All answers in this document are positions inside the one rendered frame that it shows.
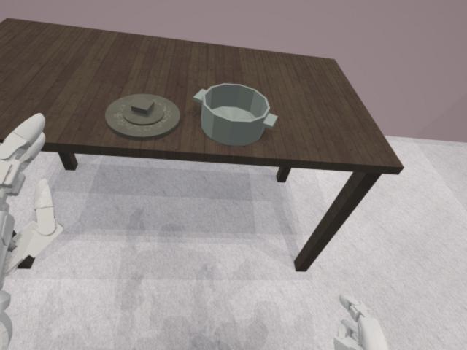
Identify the knob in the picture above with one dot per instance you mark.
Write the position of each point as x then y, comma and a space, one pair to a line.
142, 106

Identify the table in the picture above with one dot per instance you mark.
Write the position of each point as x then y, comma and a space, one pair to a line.
72, 74

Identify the pot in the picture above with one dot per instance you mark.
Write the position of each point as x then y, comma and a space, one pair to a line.
233, 114

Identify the robot right hand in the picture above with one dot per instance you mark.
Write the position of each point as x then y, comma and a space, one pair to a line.
368, 335

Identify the lid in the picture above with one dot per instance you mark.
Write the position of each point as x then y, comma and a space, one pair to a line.
162, 119

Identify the robot left hand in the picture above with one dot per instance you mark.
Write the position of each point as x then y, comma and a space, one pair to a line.
16, 153

